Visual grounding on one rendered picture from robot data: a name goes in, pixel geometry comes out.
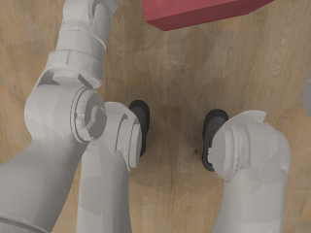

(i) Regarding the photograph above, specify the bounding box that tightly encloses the left robot thigh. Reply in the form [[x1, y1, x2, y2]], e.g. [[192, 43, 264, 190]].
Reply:
[[76, 112, 142, 233]]

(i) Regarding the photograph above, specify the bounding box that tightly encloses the robot left forearm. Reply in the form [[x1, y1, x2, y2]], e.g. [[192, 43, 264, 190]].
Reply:
[[24, 0, 119, 119]]

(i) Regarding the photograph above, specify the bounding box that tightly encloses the robot left upper arm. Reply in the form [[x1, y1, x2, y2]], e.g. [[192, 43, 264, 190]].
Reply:
[[0, 84, 107, 233]]

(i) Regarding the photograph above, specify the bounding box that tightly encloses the robot right shin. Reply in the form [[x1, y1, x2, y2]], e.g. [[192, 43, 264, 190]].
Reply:
[[207, 110, 292, 174]]

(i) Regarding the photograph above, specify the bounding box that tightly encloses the carton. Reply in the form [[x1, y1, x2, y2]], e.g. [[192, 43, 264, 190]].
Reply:
[[141, 0, 274, 31]]

